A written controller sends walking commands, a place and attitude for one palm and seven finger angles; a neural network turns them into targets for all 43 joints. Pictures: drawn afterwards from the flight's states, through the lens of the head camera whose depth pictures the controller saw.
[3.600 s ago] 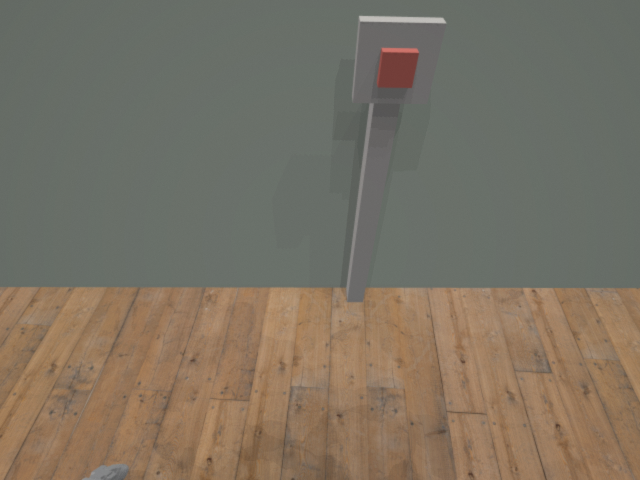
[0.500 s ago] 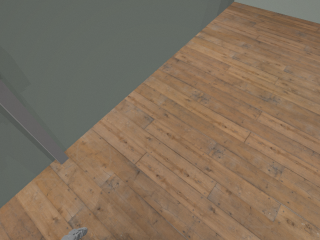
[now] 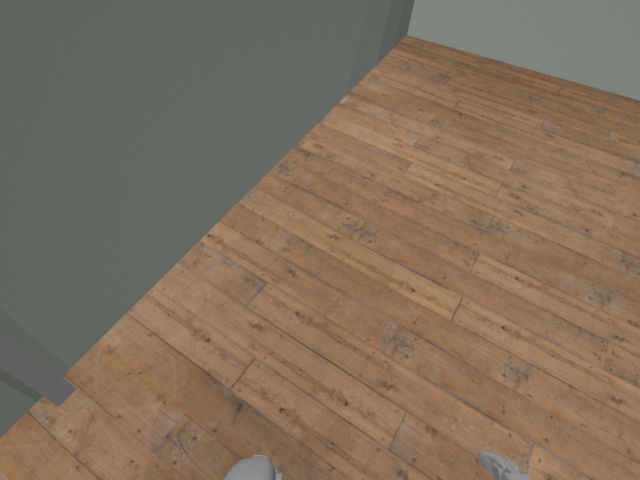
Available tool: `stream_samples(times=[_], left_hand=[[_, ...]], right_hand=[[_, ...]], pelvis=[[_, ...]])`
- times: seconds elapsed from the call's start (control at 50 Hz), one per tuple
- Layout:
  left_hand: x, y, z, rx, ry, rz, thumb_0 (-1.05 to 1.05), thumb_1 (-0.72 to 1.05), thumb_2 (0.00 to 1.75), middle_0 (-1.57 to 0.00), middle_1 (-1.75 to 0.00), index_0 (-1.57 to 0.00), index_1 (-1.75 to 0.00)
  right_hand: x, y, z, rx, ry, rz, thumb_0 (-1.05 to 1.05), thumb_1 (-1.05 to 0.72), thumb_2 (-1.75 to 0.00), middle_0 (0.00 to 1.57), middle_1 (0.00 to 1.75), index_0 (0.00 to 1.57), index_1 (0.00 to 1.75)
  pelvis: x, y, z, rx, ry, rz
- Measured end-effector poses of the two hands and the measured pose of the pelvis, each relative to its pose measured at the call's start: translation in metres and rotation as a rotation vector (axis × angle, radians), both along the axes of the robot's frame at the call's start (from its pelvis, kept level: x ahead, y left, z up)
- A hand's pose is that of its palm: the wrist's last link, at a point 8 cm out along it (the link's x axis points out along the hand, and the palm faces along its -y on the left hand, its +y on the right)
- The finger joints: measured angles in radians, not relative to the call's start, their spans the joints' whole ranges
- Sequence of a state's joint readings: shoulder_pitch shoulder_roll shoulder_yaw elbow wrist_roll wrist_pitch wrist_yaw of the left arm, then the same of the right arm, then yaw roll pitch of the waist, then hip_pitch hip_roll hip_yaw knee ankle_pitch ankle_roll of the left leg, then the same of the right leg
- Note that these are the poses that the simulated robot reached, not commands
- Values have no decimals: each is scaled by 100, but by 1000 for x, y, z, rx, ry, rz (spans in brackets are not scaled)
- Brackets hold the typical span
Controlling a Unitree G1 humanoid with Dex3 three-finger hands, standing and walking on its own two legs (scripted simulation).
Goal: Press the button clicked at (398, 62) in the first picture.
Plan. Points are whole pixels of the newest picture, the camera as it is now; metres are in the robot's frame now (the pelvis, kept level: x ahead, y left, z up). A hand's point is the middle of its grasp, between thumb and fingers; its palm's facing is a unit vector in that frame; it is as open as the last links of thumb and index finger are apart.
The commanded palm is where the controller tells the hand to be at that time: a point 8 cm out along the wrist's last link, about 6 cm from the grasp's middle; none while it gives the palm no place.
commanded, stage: walk to a spot facing it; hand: left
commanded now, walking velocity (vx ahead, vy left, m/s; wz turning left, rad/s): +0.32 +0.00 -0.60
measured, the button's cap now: out of the picture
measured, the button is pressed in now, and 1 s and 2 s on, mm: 0 0 0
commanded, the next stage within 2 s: none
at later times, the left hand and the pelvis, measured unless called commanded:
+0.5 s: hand (236, 343) +0.34 +0.19 -0.16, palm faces -0.32 -0.93 -0.16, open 7.4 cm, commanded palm none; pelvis +0.17 +0.04 +0.00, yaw -19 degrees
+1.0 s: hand (277, 294) +0.45 +0.14 -0.17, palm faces -0.51 -0.83 -0.22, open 7.4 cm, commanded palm none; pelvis +0.27 +0.02 +0.00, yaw -36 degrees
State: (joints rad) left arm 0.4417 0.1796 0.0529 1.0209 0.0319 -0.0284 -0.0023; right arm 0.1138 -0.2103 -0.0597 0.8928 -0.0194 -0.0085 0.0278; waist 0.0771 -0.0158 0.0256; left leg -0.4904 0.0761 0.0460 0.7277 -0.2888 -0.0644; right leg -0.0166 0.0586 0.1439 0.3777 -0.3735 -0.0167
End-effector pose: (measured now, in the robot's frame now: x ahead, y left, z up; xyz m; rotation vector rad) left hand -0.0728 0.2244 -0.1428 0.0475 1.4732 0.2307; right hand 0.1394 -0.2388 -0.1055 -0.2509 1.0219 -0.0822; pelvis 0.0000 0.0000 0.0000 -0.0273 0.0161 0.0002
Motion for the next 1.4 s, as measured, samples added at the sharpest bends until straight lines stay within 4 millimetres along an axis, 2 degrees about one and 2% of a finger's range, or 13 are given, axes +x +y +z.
stream_samples(times=[0.06,0.12,0.22,0.32,0.48,0.62,0.68,0.76,0.88,1.02,1.1,1.22,1.4], left_hand=[[17,22,-17,-28,62,-23,1,90,90,-21,-30,-20,-30],[59,45,-20,-37,66,-93,1,90,90,-20,-30,-20,-30],[169,72,-8,-19,-74,-202,1,91,90,-20,-30,-20,-30],[276,75,4,0,-213,-298,1,91,90,-20,-30,-19,-30],[405,24,8,-30,-295,-475,1,91,90,-19,-30,-19,-30],[489,-58,-5,-69,-355,-645,1,91,90,-20,-30,-19,-30],[505,-78,-7,-68,-384,-667,1,91,90,-20,-30,-20,-30],[509,-80,1,-42,-344,-672,1,91,90,-20,-30,-20,-30],[517,-66,11,-8,-283,-711,1,91,90,-20,-30,-20,-30],[543,-37,5,-6,-264,-723,1,90,90,-20,-30,-20,-30],[563,-22,-7,-17,-242,-736,1,90,90,-20,-30,-20,-30],[584,-18,-1,-31,-195,-828,1,91,90,-20,-30,-20,-30],[603,-66,5,-46,-177,-982,1,91,90,-20,-30,-20,-30]], right_hand=[[33,22,1,-18,-83,-13,1,-91,-90,20,30,20,30],[34,36,8,-19,-99,-73,1,-91,-90,20,30,20,30],[-5,50,10,-14,20,-218,1,-91,-90,21,30,20,30],[-53,48,6,-41,169,-390,-1,-95,-90,21,30,20,30],[-109,77,-9,35,420,-562,0,-93,-90,20,29,19,30],[-115,91,-36,158,547,-696,1,-91,-90,20,30,20,30],[-93,77,-46,176,528,-724,1,-91,-90,21,30,20,30],[-31,41,-44,144,368,-715,1,-91,-90,20,30,20,30],[59,-5,-26,78,101,-690,1,-91,-90,20,29,19,30],[110,-13,-9,9,-4,-684,0,-91,-90,20,29,19,30],[111,3,-1,-30,2,-708,0,-91,-90,20,30,20,30],[79,33,12,-33,70,-813,1,-91,-90,21,30,20,30],[2,80,-3,50,193,-1023,1,-91,-90,21,30,20,30]], pelvis=[[25,20,-12,-1,-11,-52],[45,33,-8,-3,-34,-119],[80,46,8,-20,-42,-173],[113,54,12,-17,-33,-233],[161,45,5,-5,-22,-318],[203,13,-17,15,-12,-404],[214,2,-21,8,-21,-442],[227,-5,-11,9,-32,-483],[246,0,-1,26,-12,-551],[272,20,-3,24,6,-630],[287,32,-6,19,1,-678],[299,39,7,-15,-2,-766],[297,35,8,-14,-5,-886]])
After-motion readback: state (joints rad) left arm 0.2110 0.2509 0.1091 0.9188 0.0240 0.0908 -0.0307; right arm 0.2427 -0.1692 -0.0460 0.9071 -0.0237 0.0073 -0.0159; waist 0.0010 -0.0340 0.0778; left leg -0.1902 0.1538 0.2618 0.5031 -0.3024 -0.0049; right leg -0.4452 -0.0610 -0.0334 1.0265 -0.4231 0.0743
